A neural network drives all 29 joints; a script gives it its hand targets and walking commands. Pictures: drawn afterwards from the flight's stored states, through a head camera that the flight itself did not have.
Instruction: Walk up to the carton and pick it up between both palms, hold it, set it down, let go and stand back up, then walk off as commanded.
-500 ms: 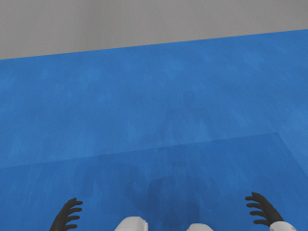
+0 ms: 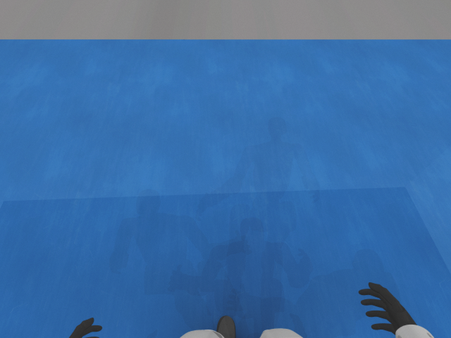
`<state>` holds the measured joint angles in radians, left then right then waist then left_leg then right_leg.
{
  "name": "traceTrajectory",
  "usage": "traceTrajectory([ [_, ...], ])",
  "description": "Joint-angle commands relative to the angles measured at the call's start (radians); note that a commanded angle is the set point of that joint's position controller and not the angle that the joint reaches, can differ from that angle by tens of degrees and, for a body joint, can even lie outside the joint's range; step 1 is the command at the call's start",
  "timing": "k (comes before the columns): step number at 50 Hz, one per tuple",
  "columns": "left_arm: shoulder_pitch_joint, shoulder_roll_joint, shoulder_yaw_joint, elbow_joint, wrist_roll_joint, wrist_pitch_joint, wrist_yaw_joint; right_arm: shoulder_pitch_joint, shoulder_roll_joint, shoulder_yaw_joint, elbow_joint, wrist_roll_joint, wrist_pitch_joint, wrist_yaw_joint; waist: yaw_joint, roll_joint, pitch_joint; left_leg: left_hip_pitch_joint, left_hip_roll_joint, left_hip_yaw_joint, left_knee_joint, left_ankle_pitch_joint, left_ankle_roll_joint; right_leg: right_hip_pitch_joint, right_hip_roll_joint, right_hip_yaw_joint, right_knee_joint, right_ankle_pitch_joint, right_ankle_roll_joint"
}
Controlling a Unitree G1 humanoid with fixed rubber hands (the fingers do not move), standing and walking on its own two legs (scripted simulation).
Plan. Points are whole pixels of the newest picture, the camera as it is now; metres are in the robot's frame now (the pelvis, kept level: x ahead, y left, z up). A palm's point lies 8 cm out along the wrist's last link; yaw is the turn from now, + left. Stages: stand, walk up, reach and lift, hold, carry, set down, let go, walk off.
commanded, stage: walk up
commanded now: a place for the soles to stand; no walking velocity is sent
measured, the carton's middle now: out of the picture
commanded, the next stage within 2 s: none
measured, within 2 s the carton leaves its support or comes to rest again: neither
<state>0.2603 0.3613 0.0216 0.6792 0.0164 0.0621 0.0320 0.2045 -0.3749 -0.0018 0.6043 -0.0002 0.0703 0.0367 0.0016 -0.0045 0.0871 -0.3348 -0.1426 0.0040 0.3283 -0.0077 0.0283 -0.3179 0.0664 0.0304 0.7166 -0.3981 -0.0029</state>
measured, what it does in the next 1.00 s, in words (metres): walks backwards: right foot, then left foot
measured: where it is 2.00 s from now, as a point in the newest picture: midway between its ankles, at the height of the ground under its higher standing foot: outside the picture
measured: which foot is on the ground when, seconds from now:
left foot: down 0.00-0.02, up 0.04-0.28, down 0.30-1.00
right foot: up 0.00-0.02, down 0.04-0.32, up 0.34-0.98, down 1.00-1.00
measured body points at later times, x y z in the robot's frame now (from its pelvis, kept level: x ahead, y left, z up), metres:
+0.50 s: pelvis -0.14 +0.16 +0.01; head -0.09 +0.21 +0.45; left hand -0.03 +0.47 -0.13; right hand +0.02 -0.12 -0.06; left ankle -0.16 +0.23 -0.74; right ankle -0.12 +0.00 -0.66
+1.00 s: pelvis -0.29 +0.16 -0.01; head -0.25 +0.17 +0.44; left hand -0.23 +0.49 -0.10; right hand -0.12 -0.09 -0.11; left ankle -0.16 +0.23 -0.74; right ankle -0.29 +0.08 -0.74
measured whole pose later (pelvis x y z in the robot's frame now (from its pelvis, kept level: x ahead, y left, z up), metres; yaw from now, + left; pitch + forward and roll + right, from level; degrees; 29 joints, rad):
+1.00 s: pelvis -0.29 +0.16 -0.01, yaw +11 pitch -2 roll +1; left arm 0.19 0.38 0.04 0.71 0.02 0.09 0.01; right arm 0.24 -0.35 -0.01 0.61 0.00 0.07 0.00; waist 0.00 -0.01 0.11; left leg -0.33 -0.20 -0.12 0.28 0.04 0.05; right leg -0.22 0.05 0.01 0.59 -0.39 -0.07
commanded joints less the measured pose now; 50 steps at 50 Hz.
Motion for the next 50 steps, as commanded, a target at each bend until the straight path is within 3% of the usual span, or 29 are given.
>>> traceTrajectory([
  [1, -0.079, 0.302, 0.146, -0.026, 0.003, -0.015, 0.051, 0.070, -0.184, -0.137, -0.039, -0.020, 0.027, -0.018, -0.032, -0.342, -0.149, -0.117, -0.003, -0.215, 1.138, -0.566, -0.185, 0.039, -0.523, 0.411, -0.490, 0.377, -0.381],
  [2, -0.242, 0.258, 0.126, -0.109, 0.011, -0.024, 0.059, 0.166, -0.235, -0.144, 0.002, -0.037, 0.027, -0.018, -0.115, -0.185, -0.077, -0.075, 0.053, -0.301, 1.192, -0.541, -0.099, -0.158, -0.521, 0.370, -0.478, 0.342, -0.358],
  [3, -0.344, 0.244, 0.117, -0.145, 0.009, -0.040, 0.058, 0.190, -0.262, -0.160, 0.023, -0.027, 0.027, -0.010, -0.153, -0.114, -0.036, -0.002, 0.056, -0.391, 1.213, -0.496, -0.039, -0.287, -0.510, 0.327, -0.439, 0.314, -0.331],
  [4, -0.377, 0.247, 0.117, -0.142, 0.006, -0.063, 0.055, 0.202, -0.241, -0.151, 0.025, -0.010, 0.025, -0.007, -0.177, -0.148, -0.017, 0.010, 0.088, -0.428, 1.207, -0.501, -0.017, -0.317, -0.510, 0.349, -0.390, 0.338, -0.317],
  [5, -0.344, 0.254, 0.117, -0.115, 0.001, -0.077, 0.050, 0.173, -0.233, -0.142, 0.015, -0.009, 0.023, -0.003, -0.164, -0.140, -0.009, -0.080, 0.106, -0.409, 1.139, -0.513, -0.015, -0.207, -0.481, 0.325, -0.360, 0.353, -0.294],
  [6, -0.308, 0.259, 0.114, -0.097, 0.000, -0.075, 0.037, 0.140, -0.233, -0.132, 0.019, -0.011, 0.024, 0.005, -0.138, -0.121, -0.003, -0.148, 0.095, -0.355, 1.083, -0.487, -0.033, -0.102, -0.428, 0.240, -0.336, 0.356, -0.268],
  [8, -0.174, 0.238, 0.108, -0.065, 0.005, -0.058, 0.023, 0.081, -0.201, -0.111, 0.007, -0.016, 0.019, 0.023, -0.050, -0.066, -0.040, -0.179, 0.077, -0.195, 0.809, -0.427, -0.040, 0.078, -0.324, 0.092, -0.275, 0.374, -0.224],
  [9, -0.123, 0.248, 0.109, -0.046, 0.013, -0.053, 0.016, 0.060, -0.172, -0.103, -0.008, -0.013, 0.016, 0.029, -0.025, -0.095, -0.059, -0.159, 0.110, -0.146, 0.614, -0.441, -0.037, 0.142, -0.300, 0.054, -0.236, 0.404, -0.198],
  [11, -0.116, 0.263, 0.112, -0.033, 0.027, -0.047, 0.008, 0.061, -0.133, -0.089, -0.017, -0.007, 0.006, 0.025, -0.003, -0.183, -0.112, -0.061, 0.168, -0.082, 0.222, -0.395, -0.002, 0.236, -0.269, -0.002, -0.152, 0.516, -0.153],
  [12, -0.138, 0.268, 0.103, -0.026, 0.020, -0.039, 0.001, 0.086, -0.122, -0.096, 0.006, -0.007, -0.001, 0.012, -0.013, -0.228, -0.117, 0.005, 0.147, -0.026, 0.064, -0.306, -0.011, 0.234, -0.240, -0.050, -0.088, 0.573, -0.140],
  [13, -0.153, 0.262, 0.092, -0.020, 0.009, -0.028, -0.008, 0.144, -0.127, -0.111, 0.033, -0.014, -0.007, -0.004, -0.036, -0.180, -0.100, 0.093, 0.114, 0.028, -0.064, -0.218, -0.032, 0.170, -0.225, -0.098, 0.032, 0.591, -0.122],
  [14, -0.112, 0.219, 0.087, -0.015, -0.005, -0.017, -0.018, 0.160, -0.157, -0.120, 0.038, -0.025, -0.013, -0.014, -0.032, -0.040, -0.068, 0.148, 0.116, -0.049, -0.054, -0.104, -0.029, 0.026, -0.191, -0.114, 0.148, 0.349, -0.090],
  [15, -0.045, 0.155, 0.083, -0.027, -0.014, -0.008, -0.017, 0.145, -0.258, -0.137, 0.023, -0.033, -0.019, -0.014, 0.008, 0.199, -0.069, 0.214, 0.276, -0.316, 0.013, 0.283, 0.042, -0.213, -0.089, -0.143, 0.223, -0.233, -0.051],
  [16, -0.112, 0.154, 0.078, -0.046, -0.022, -0.002, -0.012, 0.101, -0.336, -0.151, -0.003, -0.046, -0.017, -0.013, -0.004, 0.284, -0.062, 0.141, 0.376, -0.419, 0.050, 0.418, 0.119, -0.290, -0.019, -0.076, 0.326, -0.297, -0.023],
  [17, -0.147, 0.167, 0.073, -0.047, -0.020, -0.005, 0.004, 0.057, -0.375, -0.159, -0.048, -0.048, -0.018, -0.021, -0.031, 0.355, -0.064, 0.046, 0.498, -0.558, 0.000, 0.488, 0.212, -0.272, -0.001, 0.027, 0.424, -0.294, -0.018],
  [18, -0.179, 0.191, 0.082, -0.037, -0.017, -0.006, 0.002, 0.027, -0.319, -0.164, -0.064, -0.047, -0.023, -0.020, -0.036, 0.265, -0.034, 0.034, 0.440, -0.511, 0.004, 0.436, 0.193, -0.242, -0.009, 0.078, 0.463, -0.232, -0.018],
  [19, -0.209, 0.194, 0.088, -0.036, -0.026, -0.007, -0.006, 0.028, -0.264, -0.156, -0.064, -0.045, -0.033, -0.027, -0.036, 0.191, -0.020, 0.079, 0.334, -0.429, 0.036, 0.467, 0.119, -0.237, -0.023, 0.083, 0.452, -0.154, -0.019],
  [21, -0.149, 0.187, 0.095, -0.013, -0.032, 0.002, -0.012, 0.049, -0.217, -0.136, -0.054, -0.034, -0.036, -0.043, -0.018, 0.203, -0.052, 0.189, 0.246, -0.325, 0.076, 0.496, 0.021, -0.233, -0.042, 0.035, 0.435, -0.050, -0.013],
  [23, -0.094, 0.185, 0.091, -0.002, -0.026, 0.009, -0.010, 0.052, -0.185, -0.128, -0.054, -0.027, -0.031, -0.048, -0.016, 0.152, -0.116, 0.306, 0.252, -0.327, 0.093, 0.492, -0.003, -0.255, -0.020, 0.036, 0.433, 0.001, -0.015],
  [25, -0.114, 0.181, 0.087, -0.013, -0.022, 0.006, -0.008, 0.071, -0.178, -0.128, -0.056, -0.026, -0.028, -0.053, -0.030, 0.123, -0.146, 0.413, 0.277, -0.344, 0.106, 0.538, 0.008, -0.294, -0.022, 0.040, 0.372, 0.002, -0.014],
  [28, -0.110, 0.169, 0.082, -0.014, -0.017, 0.002, -0.009, 0.123, -0.180, -0.131, -0.049, -0.021, -0.030, -0.061, -0.050, 0.142, -0.217, 0.549, 0.280, -0.369, 0.128, 0.635, -0.027, -0.316, -0.031, 0.044, 0.288, 0.019, -0.021],
  [33, -0.079, 0.176, 0.079, 0.006, -0.015, 0.006, -0.001, 0.139, -0.172, -0.126, -0.050, -0.021, -0.028, -0.067, -0.049, 0.149, -0.195, 0.477, 0.250, -0.365, 0.094, 0.657, -0.053, -0.228, -0.026, 0.023, 0.235, 0.019, -0.033],
  [37, -0.081, 0.195, 0.088, 0.009, -0.013, 0.021, 0.000, 0.115, -0.173, -0.124, -0.059, -0.029, -0.023, -0.058, -0.042, 0.146, -0.123, 0.272, 0.235, -0.416, -0.013, 0.330, -0.035, -0.128, -0.011, 0.011, 0.233, -0.011, -0.041],
  [42, -0.011, 0.200, 0.099, 0.042, -0.004, 0.034, -0.012, 0.042, -0.183, -0.126, -0.062, -0.051, -0.005, -0.029, -0.016, 0.154, -0.042, -0.006, 0.176, -0.425, -0.216, -0.331, -0.060, 0.059, 0.023, -0.050, 0.088, -0.009, -0.048],
  [45, 0.059, 0.187, 0.104, 0.066, -0.011, 0.033, -0.018, 0.016, -0.195, -0.134, -0.054, -0.062, 0.007, -0.018, 0.001, 0.235, -0.043, -0.083, 0.137, -0.408, -0.298, -0.427, -0.086, 0.227, 0.038, -0.086, -0.141, -0.050, -0.069],
  [47, 0.120, 0.180, 0.109, 0.094, -0.004, 0.025, -0.010, 0.002, -0.190, -0.134, -0.054, -0.054, 0.012, -0.016, 0.027, 0.236, -0.077, -0.110, 0.121, -0.385, -0.297, -0.432, -0.095, 0.340, 0.041, -0.113, -0.311, -0.012, -0.084],
  [48, 0.136, 0.196, 0.115, 0.097, 0.005, 0.018, -0.005, 0.017, -0.176, -0.130, -0.042, -0.040, 0.010, -0.015, 0.051, 0.145, -0.108, -0.160, 0.072, -0.316, -0.172, -0.468, -0.125, 0.419, 0.012, -0.082, -0.386, 0.064, -0.117],
  [49, 0.139, 0.250, 0.126, 0.083, 0.016, 0.014, 0.000, 0.039, -0.151, -0.123, -0.029, -0.029, 0.003, -0.018, 0.073, -0.080, -0.139, -0.241, -0.033, -0.211, 0.168, -0.554, -0.143, 0.432, -0.166, 0.114, -0.481, 0.004, -0.197],
  [50, -0.008, 0.328, 0.131, 0.012, 0.023, 0.001, 0.007, 0.105, -0.108, -0.123, -0.012, -0.035, -0.001, -0.025, 0.016, -0.309, -0.108, -0.220, -0.115, -0.140, 0.616, -0.537, -0.124, 0.208, -0.470, 0.406, -0.538, 0.003, -0.285],
])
